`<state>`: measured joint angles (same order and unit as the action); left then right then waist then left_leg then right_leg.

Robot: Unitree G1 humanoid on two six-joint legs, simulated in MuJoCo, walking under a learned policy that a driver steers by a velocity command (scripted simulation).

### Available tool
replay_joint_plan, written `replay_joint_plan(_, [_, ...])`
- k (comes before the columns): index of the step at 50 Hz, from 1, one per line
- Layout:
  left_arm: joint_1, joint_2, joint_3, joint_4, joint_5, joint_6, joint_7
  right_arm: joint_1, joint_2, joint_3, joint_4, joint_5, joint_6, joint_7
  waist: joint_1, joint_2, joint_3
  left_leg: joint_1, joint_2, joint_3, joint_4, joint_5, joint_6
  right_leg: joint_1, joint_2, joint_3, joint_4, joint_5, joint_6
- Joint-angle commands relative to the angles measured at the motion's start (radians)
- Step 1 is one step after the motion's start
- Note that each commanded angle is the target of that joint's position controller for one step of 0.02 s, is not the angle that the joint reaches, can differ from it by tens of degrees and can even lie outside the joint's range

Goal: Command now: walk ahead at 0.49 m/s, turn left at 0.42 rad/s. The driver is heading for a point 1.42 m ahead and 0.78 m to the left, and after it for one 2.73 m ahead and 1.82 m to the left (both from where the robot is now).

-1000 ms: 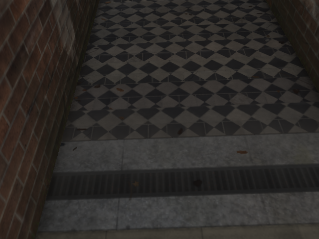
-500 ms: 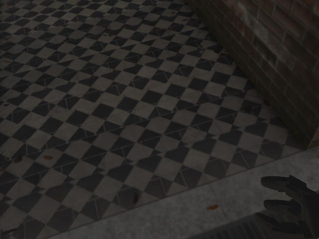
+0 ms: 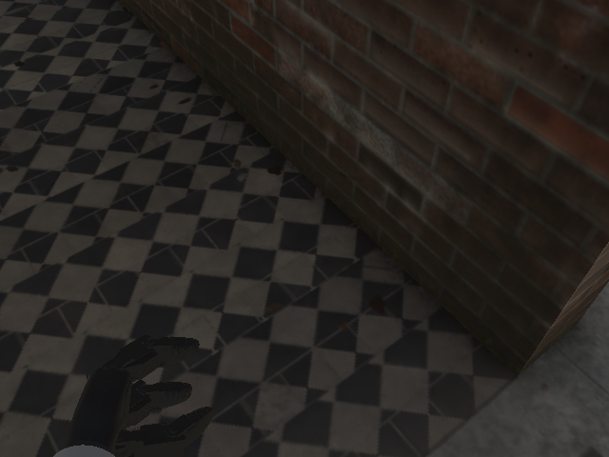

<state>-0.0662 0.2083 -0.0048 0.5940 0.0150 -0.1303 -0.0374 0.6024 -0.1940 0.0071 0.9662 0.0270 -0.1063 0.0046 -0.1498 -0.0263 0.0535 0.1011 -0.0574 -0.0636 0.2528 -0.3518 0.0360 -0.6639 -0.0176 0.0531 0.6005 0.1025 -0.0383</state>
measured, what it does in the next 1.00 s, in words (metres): walks ahead, turning left: right foot, then left foot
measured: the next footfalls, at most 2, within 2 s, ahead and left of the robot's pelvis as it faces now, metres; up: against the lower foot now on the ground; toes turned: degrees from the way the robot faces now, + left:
right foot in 0.06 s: +0.30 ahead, -0.10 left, +0.00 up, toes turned +6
left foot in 0.50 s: +0.25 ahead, +0.16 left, +0.00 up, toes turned +30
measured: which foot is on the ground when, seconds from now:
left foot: down 0.00-0.08, up 0.10-0.48, down 0.50-0.94, up 0.96-1.00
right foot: up 0.00-0.04, down 0.06-0.50, up 0.52-0.92, down 0.94-1.00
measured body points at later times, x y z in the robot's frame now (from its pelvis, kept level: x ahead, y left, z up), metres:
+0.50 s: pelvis +0.20 +0.02 -0.01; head +0.22 +0.06 +0.44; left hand +0.24 +0.35 -0.12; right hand +0.46 -0.19 -0.08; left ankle +0.21 +0.13 -0.73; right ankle +0.26 -0.11 -0.73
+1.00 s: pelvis +0.26 +0.02 +0.00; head +0.29 +0.03 +0.45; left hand +0.14 +0.31 -0.10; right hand +0.60 -0.01 -0.07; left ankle +0.20 +0.12 -0.71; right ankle +0.36 -0.04 -0.73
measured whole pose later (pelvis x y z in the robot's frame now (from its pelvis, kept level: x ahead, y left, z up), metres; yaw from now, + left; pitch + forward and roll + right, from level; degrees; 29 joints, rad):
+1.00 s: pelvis +0.26 +0.02 +0.00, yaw +48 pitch +2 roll -1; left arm 0.15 0.29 0.07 0.78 0.03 -0.01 -0.01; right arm 0.13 -0.33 -0.07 0.52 0.00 0.04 -0.02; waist 0.02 0.05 0.01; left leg -0.45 -0.14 -0.22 0.81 -0.45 0.00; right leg -0.33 0.04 0.05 0.53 -0.23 -0.02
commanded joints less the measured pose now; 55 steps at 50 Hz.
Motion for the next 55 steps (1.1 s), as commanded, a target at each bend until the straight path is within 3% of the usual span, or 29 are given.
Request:
replay_joint_plan(1, [0.019,0.171,0.066,-0.072,0.002,-0.008,0.012,-0.055,-0.237,-0.056,-0.064,0.013,0.009,-0.025,0.138,0.181,-0.022,-0.205,0.157,-0.154,0.074,0.868,0.054,0.402,0.112,-0.035,-0.137,0.091,-0.005])
replay_joint_plan(2, [0.110,0.191,0.078,-0.056,0.007,-0.002,0.024,-0.090,-0.247,-0.061,-0.079,0.013,0.023,-0.031,0.204,0.205,-0.080,-0.219,0.134,-0.150,0.199,0.920,0.013,0.521,0.104,-0.033,-0.153,0.118,-0.016])
replay_joint_plan(3, [0.292,0.207,0.086,-0.017,0.022,0.005,0.034,-0.165,-0.255,-0.066,-0.121,0.003,0.038,-0.032,0.303,0.214,-0.168,-0.335,0.096,-0.145,0.445,0.814,-0.032,0.729,0.001,0.029,-0.138,0.238,-0.048])
replay_joint_plan(4, [0.478,0.277,0.092,0.014,0.051,0.020,0.052,-0.192,-0.160,-0.046,-0.195,-0.031,0.041,-0.037,0.337,0.013,-0.371,-0.535,-0.017,-0.086,0.827,0.273,-0.075,1.021,-0.261,0.207,-0.010,0.696,-0.098])
replay_joint_plan(5, [0.423,0.226,0.057,-0.014,0.070,0.027,0.032,0.081,-0.047,-0.011,-0.172,-0.014,0.045,-0.026,0.189,-0.295,-0.611,-0.692,-0.074,-0.152,1.154,-0.412,-0.084,1.179,-0.544,0.498,0.011,0.972,-0.286])
replay_joint_plan(6, [0.332,0.186,0.063,-0.045,0.040,0.046,0.029,0.099,-0.143,-0.038,-0.161,0.002,0.060,-0.023,0.180,-0.236,-0.605,-0.704,0.030,-0.133,1.202,-0.322,-0.094,1.031,-0.486,0.480,-0.076,0.688,-0.281])
replay_joint_plan(7, [0.264,0.130,0.053,-0.049,0.015,0.058,0.038,-0.016,-0.188,-0.060,-0.187,0.009,0.079,-0.031,0.173,-0.156,-0.432,-0.770,0.075,-0.057,1.176,-0.254,-0.105,0.890,-0.411,0.335,-0.118,0.506,-0.249])
replay_joint_plan(8, [0.204,0.104,0.045,-0.024,-0.007,0.066,0.043,-0.069,-0.186,-0.070,-0.197,0.003,0.097,-0.044,0.140,-0.070,-0.291,-0.789,0.106,-0.011,1.139,-0.204,-0.124,0.725,-0.341,0.236,-0.179,0.390,-0.222])
replay_joint_plan(9, [0.164,0.099,0.042,-0.018,0.001,0.065,0.047,-0.079,-0.186,-0.082,-0.208,-0.010,0.116,-0.053,0.114,-0.075,-0.211,-0.738,0.129,0.000,1.135,-0.176,-0.133,0.561,-0.315,0.167,-0.246,0.317,-0.215])
replay_joint_plan(11, [0.072,0.137,0.061,-0.003,0.011,0.064,0.044,-0.047,-0.099,-0.068,-0.227,-0.008,0.147,-0.051,0.055,-0.113,-0.138,-0.642,0.173,0.022,1.042,-0.151,-0.152,0.352,-0.315,0.057,-0.330,0.188,-0.225])
replay_joint_plan(14, [0.058,0.185,0.082,0.035,0.016,0.054,0.055,-0.161,-0.135,-0.087,-0.286,-0.019,0.148,-0.046,0.069,-0.063,-0.157,-0.610,0.193,0.035,0.860,0.020,-0.128,0.340,-0.307,-0.057,-0.349,0.164,-0.219])
replay_joint_plan(17, [0.031,0.202,0.091,0.059,-0.005,0.059,0.072,-0.235,-0.138,-0.088,-0.311,-0.012,0.152,-0.016,0.087,-0.055,-0.171,-0.538,0.189,0.063,0.665,0.202,-0.084,0.364,-0.308,-0.139,-0.352,0.015,-0.193])
replay_joint_plan(21, [0.062,0.240,0.107,0.090,-0.031,0.080,0.050,-0.340,-0.198,-0.111,-0.365,-0.004,0.169,0.020,0.117,-0.067,-0.138,-0.521,0.160,0.116,0.522,0.160,-0.031,0.469,-0.339,-0.182,-0.292,-0.057,-0.152])
replay_joint_plan(24, [0.100,0.238,0.114,0.120,-0.052,0.101,0.042,-0.339,-0.218,-0.131,-0.386,-0.013,0.171,0.018,0.103,-0.023,-0.129,-0.424,0.104,0.155,0.340,0.195,0.032,0.496,-0.317,-0.233,-0.132,-0.135,-0.059])
replay_joint_plan(25, [0.162,0.212,0.112,0.143,-0.044,0.109,0.036,-0.284,-0.283,-0.157,-0.377,-0.022,0.168,0.002,0.095,0.099,-0.123,-0.322,0.122,0.061,0.245,0.436,0.079,0.428,-0.243,-0.281,0.046,-0.237,0.005])
replay_joint_plan(26, [0.182,0.184,0.103,0.105,-0.002,0.113,0.033,-0.264,-0.440,-0.193,-0.399,-0.023,0.165,-0.019,0.137,0.426,-0.092,-0.151,0.338,-0.324,0.171,0.809,0.219,0.098,-0.078,-0.336,0.392,-0.698,0.107])
replay_joint_plan(27, [0.092,0.184,0.098,0.063,0.018,0.112,0.041,-0.257,-0.429,-0.179,-0.426,-0.055,0.134,-0.008,0.098,0.350,-0.192,-0.125,0.401,-0.538,0.119,0.657,0.341,-0.047,0.015,-0.093,0.599,-0.797,0.117])
replay_joint_plan(29, [0.052,0.198,0.104,0.058,-0.018,0.108,0.051,-0.302,-0.377,-0.167,-0.431,-0.031,0.095,0.002,0.111,0.150,-0.191,-0.131,0.342,-0.417,0.096,0.505,0.268,-0.097,0.005,0.023,0.625,-0.633,0.064])
replay_joint_plan(30, [0.068,0.205,0.107,0.073,-0.007,0.106,0.061,-0.353,-0.337,-0.156,-0.445,-0.009,0.100,-0.006,0.136,0.106,-0.181,-0.158,0.313,-0.377,0.101,0.450,0.225,-0.093,-0.010,0.040,0.579,-0.566,0.058])
replay_joint_plan(33, [0.093,0.193,0.106,0.090,-0.005,0.102,0.059,-0.436,-0.294,-0.138,-0.491,-0.018,0.125,-0.036,0.174,0.129,-0.207,-0.252,0.242,-0.309,0.117,0.502,0.188,0.030,0.027,0.040,0.445,-0.461,0.073])
replay_joint_plan(37, [0.077,0.154,0.090,0.101,-0.018,0.104,0.050,-0.419,-0.314,-0.151,-0.504,-0.011,0.139,-0.052,0.153,0.133,-0.224,-0.257,0.213,-0.363,0.135,0.419,0.181,0.098,0.079,0.064,0.226,-0.417,0.101])
replay_joint_plan(45, [0.158,0.180,0.099,0.117,-0.014,0.097,0.025,-0.460,-0.270,-0.123,-0.514,-0.017,0.152,-0.033,0.152,0.204,-0.199,-0.348,0.178,-0.423,0.212,0.369,0.140,0.343,0.053,0.015,-0.066,-0.337,0.056])
replay_joint_plan(46, [0.177,0.186,0.103,0.120,-0.007,0.095,0.023,-0.453,-0.256,-0.118,-0.510,-0.015,0.153,-0.032,0.161,0.184,-0.185,-0.383,0.146,-0.409,0.238,0.299,0.109,0.416,0.027,0.019,-0.164,-0.246,0.034])
replay_joint_plan(47, [0.181,0.235,0.112,0.108,0.011,0.097,0.027,-0.420,-0.218,-0.105,-0.507,-0.025,0.152,-0.032,0.141,0.069,-0.178,-0.449,0.073,-0.341,0.348,0.116,0.059,0.480,-0.112,0.160,-0.237,-0.199,-0.014])
replay_joint_plan(48, [0.159,0.313,0.125,0.108,0.027,0.106,0.033,-0.388,-0.200,-0.099,-0.527,-0.025,0.144,-0.031,0.085,-0.201,-0.117,-0.595,-0.097,-0.150,0.514,-0.176,-0.004,0.480,-0.272,0.375,-0.308,-0.059,-0.156])
replay_joint_plan(49, [0.168,0.276,0.120,0.094,0.036,0.101,0.037,-0.413,-0.276,-0.121,-0.524,-0.038,0.131,-0.033,0.128,-0.228,-0.117,-0.644,-0.061,-0.135,0.760,-0.288,-0.053,0.440,-0.386,0.529,-0.336,-0.061,-0.276])
replay_joint_plan(50, [0.150,0.245,0.110,0.081,0.020,0.098,0.043,-0.412,-0.321,-0.138,-0.501,-0.027,0.129,-0.031,0.130,-0.134,-0.110,-0.655,-0.041,-0.154,0.879,-0.233,-0.066,0.435,-0.353,0.458,-0.314,-0.095,-0.266])
replay_joint_plan(51, [0.122,0.222,0.103,0.078,0.003,0.101,0.048,-0.405,-0.303,-0.137,-0.476,-0.024,0.135,-0.032,0.119,-0.082,-0.098,-0.651,-0.035,-0.150,0.921,-0.180,-0.082,0.434,-0.284,0.361,-0.295,-0.131,-0.216])
replay_joint_plan(55, [0.148,0.174,0.079,0.090,-0.010,0.115,0.057,-0.418,-0.182,-0.096,-0.457,-0.020,0.143,-0.028,0.142,-0.090,-0.101,-0.622,-0.011,-0.083,0.820,-0.090,-0.120,0.498,-0.169,0.181,-0.274,-0.079,-0.167])
Keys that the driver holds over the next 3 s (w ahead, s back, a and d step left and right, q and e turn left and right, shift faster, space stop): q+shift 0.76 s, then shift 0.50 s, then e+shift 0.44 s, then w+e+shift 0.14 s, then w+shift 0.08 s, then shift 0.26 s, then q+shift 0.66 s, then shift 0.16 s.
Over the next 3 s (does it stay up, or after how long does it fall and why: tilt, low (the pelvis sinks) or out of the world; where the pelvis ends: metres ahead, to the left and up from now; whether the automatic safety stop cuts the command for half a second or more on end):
stays up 0.52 0.11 0.01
